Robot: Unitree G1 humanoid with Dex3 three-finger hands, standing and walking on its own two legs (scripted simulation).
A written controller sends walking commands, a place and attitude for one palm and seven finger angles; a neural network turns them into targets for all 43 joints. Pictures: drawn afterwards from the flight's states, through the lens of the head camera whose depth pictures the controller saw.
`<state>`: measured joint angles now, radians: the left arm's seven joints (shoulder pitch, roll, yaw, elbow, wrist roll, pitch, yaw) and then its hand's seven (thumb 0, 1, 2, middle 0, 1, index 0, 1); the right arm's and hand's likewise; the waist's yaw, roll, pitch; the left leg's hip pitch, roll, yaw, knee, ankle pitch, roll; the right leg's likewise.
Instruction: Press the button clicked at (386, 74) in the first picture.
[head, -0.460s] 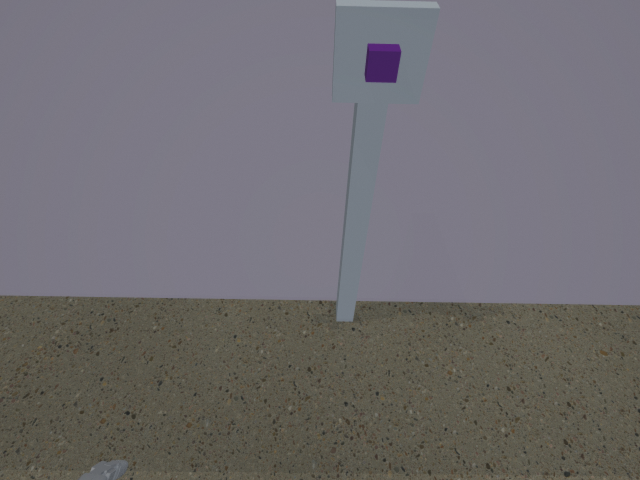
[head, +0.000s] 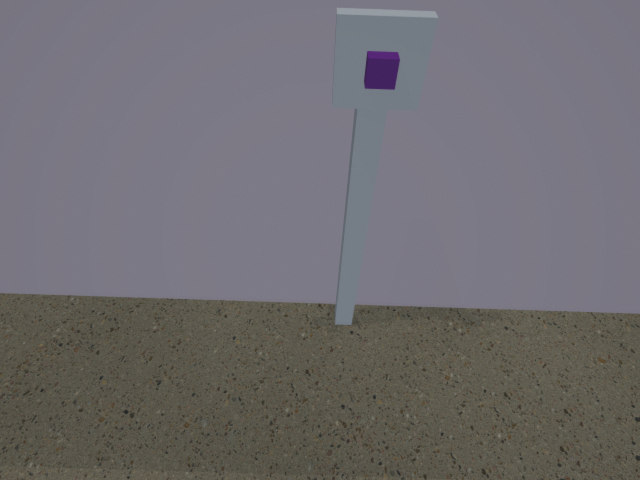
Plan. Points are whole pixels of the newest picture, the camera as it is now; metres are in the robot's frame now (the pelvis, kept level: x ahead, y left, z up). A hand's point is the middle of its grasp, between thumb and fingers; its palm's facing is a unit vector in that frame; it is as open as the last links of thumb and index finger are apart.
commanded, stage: stand and wait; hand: left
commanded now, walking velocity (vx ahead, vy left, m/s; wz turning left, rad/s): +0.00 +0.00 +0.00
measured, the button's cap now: (381, 69) +0.72 -0.05 +0.18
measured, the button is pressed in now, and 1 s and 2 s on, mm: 0 0 0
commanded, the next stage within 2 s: look at it before walking up in 0.40 s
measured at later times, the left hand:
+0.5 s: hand out of the picture +0.06 +0.22 -0.15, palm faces -0.02 -0.95 -0.31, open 7.4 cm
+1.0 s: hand out of the picture +0.03 +0.21 -0.16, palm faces -0.02 -0.95 -0.30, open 7.4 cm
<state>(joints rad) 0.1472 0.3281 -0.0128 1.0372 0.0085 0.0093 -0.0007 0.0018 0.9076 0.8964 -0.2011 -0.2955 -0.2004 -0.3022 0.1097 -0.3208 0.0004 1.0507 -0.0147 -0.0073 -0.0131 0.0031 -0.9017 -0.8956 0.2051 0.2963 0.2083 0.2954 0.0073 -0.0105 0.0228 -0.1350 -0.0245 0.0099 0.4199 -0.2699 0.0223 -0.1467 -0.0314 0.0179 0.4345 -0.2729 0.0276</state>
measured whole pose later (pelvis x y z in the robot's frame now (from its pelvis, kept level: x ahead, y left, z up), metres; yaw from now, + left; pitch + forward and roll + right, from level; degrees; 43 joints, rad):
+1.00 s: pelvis -0.02 -0.02 +0.00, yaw +0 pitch -1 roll +0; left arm 0.18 0.30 -0.01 1.10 0.01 0.00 0.00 0.00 0.91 0.90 -0.20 -0.30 -0.20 -0.30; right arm 0.16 -0.30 0.01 1.13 -0.01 -0.01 -0.01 0.00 -0.90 -0.90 0.20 0.30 0.21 0.30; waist 0.00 0.00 0.03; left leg -0.13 0.00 0.00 0.36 -0.21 0.00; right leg -0.14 0.00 0.01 0.37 -0.21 0.00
